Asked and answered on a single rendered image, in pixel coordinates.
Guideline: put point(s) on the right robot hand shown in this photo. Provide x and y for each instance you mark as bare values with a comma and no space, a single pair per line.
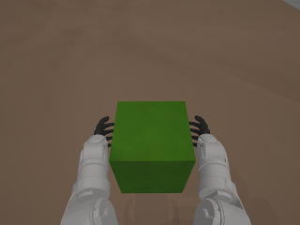
202,128

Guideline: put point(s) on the carton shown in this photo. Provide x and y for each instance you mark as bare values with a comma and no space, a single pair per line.
152,149

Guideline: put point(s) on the robot right forearm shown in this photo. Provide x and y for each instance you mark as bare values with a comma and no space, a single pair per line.
215,177

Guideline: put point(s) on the left robot hand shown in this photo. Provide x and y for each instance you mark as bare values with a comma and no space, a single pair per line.
101,126

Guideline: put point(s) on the right robot upper arm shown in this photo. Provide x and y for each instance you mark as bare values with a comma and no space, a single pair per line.
212,211

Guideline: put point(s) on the robot left forearm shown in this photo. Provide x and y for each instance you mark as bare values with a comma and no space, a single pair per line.
92,178

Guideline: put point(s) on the left robot upper arm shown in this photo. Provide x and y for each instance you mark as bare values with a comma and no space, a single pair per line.
97,211

